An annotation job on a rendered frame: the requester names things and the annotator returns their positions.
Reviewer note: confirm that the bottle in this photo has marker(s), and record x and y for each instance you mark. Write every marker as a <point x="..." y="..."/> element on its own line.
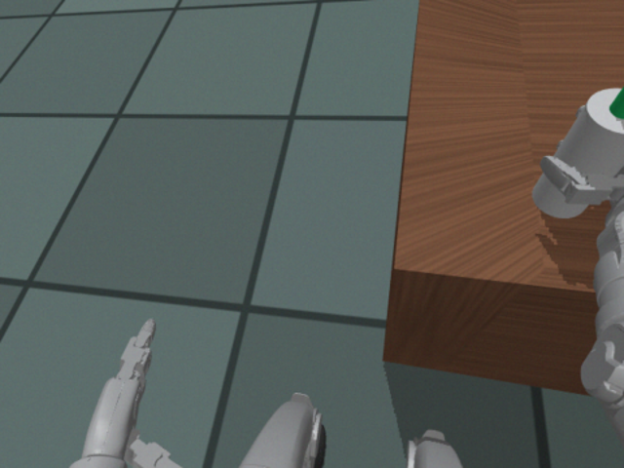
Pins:
<point x="594" y="144"/>

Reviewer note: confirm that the right robot arm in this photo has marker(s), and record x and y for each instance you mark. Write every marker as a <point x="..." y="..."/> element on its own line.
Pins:
<point x="602" y="372"/>

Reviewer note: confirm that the right robot hand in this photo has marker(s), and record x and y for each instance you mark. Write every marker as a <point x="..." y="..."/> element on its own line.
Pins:
<point x="585" y="188"/>

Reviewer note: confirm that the left robot hand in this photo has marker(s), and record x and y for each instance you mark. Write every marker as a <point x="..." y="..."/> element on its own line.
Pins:
<point x="112" y="428"/>

